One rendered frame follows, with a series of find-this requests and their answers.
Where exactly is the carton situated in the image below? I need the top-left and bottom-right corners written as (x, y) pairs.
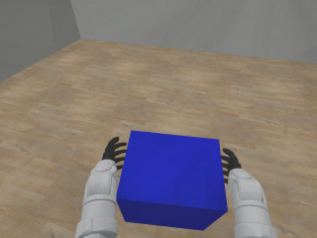
top-left (116, 130), bottom-right (228, 231)

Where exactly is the robot right forearm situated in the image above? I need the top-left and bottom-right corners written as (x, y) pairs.
top-left (228, 168), bottom-right (278, 238)

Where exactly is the right robot hand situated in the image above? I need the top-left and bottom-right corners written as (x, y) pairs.
top-left (221, 148), bottom-right (242, 184)

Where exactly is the robot left forearm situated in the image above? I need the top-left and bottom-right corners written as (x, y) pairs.
top-left (74, 159), bottom-right (118, 238)

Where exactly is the left robot hand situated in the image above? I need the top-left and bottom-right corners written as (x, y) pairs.
top-left (102, 137), bottom-right (127, 171)

